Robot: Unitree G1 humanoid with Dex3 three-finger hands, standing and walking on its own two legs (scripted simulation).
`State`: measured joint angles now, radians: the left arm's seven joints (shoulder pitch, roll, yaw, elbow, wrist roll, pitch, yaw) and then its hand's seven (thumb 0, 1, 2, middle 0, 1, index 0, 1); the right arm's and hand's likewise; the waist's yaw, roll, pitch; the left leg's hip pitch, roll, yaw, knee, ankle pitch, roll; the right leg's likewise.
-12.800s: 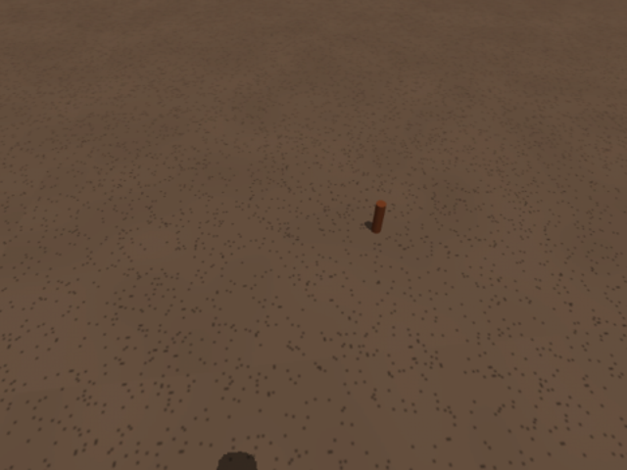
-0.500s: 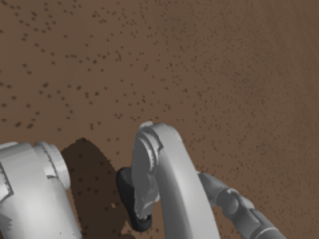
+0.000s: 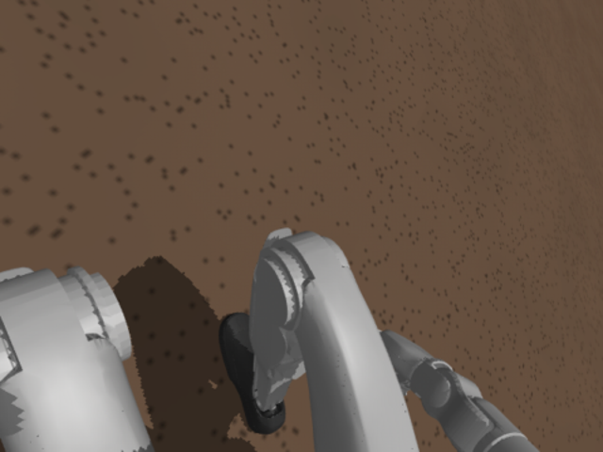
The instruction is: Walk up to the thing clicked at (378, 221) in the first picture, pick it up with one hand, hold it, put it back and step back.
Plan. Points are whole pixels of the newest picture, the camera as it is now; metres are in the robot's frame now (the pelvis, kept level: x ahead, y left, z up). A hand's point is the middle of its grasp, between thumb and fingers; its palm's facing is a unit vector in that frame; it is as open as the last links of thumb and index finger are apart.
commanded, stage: settle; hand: left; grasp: from the side
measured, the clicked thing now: out of the picture +0.41 +0.32 -0.20
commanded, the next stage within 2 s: none
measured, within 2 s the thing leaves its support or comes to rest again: leaves its support in 0.28 s
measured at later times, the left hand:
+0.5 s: hand out of the picture +0.41 +0.33 -0.12, palm faces +0.40 -0.92 -0.01, open 5.3 cm
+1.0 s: hand out of the picture +0.38 +0.33 -0.02, palm faces +0.38 -0.92 -0.06, open 5.3 cm
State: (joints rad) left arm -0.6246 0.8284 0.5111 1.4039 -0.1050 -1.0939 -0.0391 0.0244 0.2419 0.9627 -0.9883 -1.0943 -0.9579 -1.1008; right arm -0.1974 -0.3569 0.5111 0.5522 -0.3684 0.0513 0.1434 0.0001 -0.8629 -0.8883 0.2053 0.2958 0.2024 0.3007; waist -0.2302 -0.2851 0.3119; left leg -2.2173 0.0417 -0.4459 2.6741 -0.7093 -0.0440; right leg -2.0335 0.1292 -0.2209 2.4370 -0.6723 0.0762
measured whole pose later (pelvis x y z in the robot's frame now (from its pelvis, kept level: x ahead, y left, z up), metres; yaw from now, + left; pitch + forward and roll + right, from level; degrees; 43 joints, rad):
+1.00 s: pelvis +0.02 -0.02 +0.05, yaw +7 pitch +26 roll -11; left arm -0.49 0.54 0.42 0.81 -0.16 -0.66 -0.15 0.02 0.18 1.11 -1.03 -1.10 -1.01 -1.12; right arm -0.01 -0.29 0.18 0.61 -0.14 0.09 0.11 0.00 -0.87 -0.89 0.20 0.30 0.20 0.30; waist -0.12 -0.08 0.00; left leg -2.26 0.05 -0.26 2.45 -0.68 -0.05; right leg -2.11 0.04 -0.11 2.35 -0.72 0.05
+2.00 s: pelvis +0.02 -0.03 +0.09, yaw +11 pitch +31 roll -6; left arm -0.59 0.44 0.45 0.85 -0.12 -0.57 -0.19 0.02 0.17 1.13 -1.04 -1.10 -1.02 -1.11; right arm 0.07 -0.26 0.05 0.67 -0.09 0.06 0.06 0.01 -0.88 -0.89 0.20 0.30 0.20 0.30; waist -0.10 -0.02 -0.10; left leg -2.16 0.06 -0.16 2.26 -0.66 -0.05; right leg -2.06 0.01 -0.05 2.24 -0.72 0.03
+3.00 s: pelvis +0.05 -0.02 +0.26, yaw +15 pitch +30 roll -4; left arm -0.25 0.30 0.27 0.31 -0.18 -0.28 -0.08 0.02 0.18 1.12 -1.03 -1.12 -1.01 -1.13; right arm 0.12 -0.23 0.00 0.60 0.02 0.02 -0.03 0.01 -0.89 -0.89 0.20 0.30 0.20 0.30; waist -0.04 0.03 -0.18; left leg -1.63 0.07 -0.09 1.73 -0.63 -0.04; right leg -1.54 -0.01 -0.04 1.71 -0.68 0.02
